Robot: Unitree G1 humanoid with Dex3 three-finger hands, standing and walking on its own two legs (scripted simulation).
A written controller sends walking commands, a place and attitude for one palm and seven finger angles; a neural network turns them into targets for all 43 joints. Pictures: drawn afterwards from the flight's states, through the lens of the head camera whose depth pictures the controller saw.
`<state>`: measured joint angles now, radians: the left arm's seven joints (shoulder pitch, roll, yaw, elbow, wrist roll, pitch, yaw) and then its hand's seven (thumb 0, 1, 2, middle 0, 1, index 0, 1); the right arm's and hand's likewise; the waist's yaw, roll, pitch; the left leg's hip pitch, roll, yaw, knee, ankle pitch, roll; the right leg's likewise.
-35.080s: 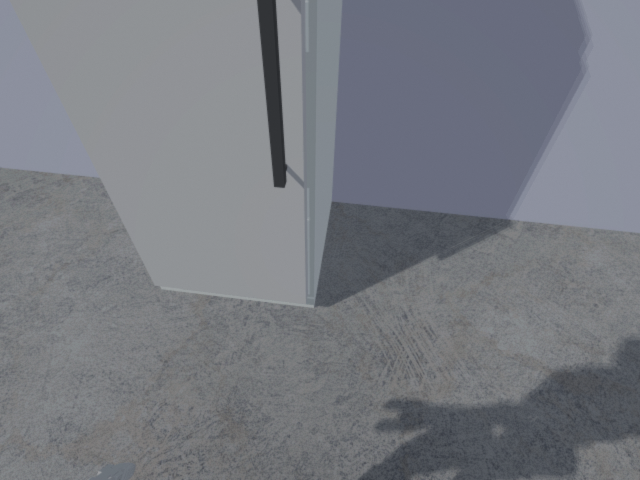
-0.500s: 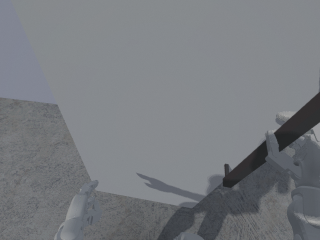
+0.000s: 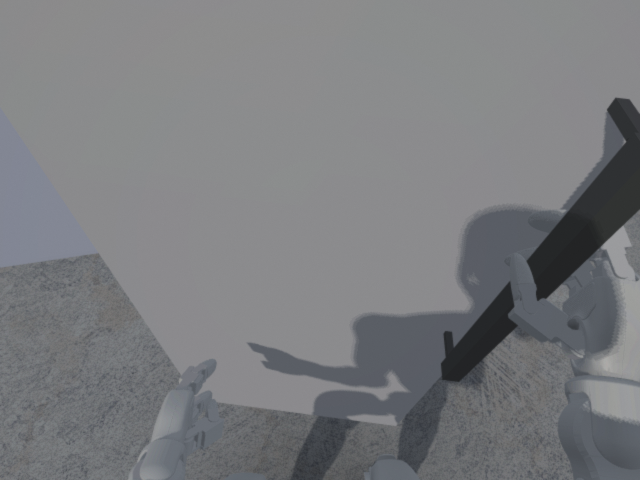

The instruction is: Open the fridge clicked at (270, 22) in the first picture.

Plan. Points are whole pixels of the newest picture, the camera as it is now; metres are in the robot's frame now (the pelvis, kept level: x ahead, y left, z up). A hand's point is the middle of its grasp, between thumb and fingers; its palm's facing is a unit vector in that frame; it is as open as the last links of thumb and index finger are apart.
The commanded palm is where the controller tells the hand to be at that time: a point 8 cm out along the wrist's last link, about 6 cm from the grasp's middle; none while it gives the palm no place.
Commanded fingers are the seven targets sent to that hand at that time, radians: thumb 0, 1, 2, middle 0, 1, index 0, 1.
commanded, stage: walk backward, drawing the door open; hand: right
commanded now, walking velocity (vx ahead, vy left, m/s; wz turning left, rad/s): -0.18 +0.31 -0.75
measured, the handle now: (508, 285) +0.31 -0.17 +0.12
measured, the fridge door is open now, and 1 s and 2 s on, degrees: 20 61 73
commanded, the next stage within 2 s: stop walking and hold the door back in 1.26 s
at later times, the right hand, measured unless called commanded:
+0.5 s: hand out of the picture +0.10 -0.09 +0.18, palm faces +0.57 +0.78 -0.27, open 6.9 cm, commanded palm +0.04 -0.11 +0.19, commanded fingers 0.00 -0.90 -0.90 0.45 1.40 0.45 1.40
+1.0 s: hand out of the picture -0.02 +0.03 +0.18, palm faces +0.85 +0.44 -0.29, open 6.7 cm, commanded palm -0.09 +0.04 +0.19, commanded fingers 0.00 -0.90 -0.90 0.45 1.40 0.45 1.40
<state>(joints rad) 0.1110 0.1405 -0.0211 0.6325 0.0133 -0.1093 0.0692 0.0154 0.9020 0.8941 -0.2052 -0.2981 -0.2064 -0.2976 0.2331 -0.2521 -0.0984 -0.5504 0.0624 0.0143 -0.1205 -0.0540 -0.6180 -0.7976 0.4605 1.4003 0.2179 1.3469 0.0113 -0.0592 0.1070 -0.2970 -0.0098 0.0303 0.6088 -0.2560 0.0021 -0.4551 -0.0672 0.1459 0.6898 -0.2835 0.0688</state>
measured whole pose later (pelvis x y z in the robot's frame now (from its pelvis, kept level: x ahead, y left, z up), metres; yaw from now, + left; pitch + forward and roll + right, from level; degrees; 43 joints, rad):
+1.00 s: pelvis -0.04 +0.34 +0.00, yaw -48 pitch -3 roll +0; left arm 0.12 0.19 0.02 0.67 0.02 -0.10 0.08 0.02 0.90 0.89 -0.20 -0.30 -0.23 -0.31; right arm 0.33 -0.31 -0.21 -0.58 0.06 -0.02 -0.09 -0.05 -0.60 -0.79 0.46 1.40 0.26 1.34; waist 0.00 0.01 0.09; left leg -0.32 0.10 0.09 0.60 -0.22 -0.02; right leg -0.50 -0.03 -0.05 1.12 -0.55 0.04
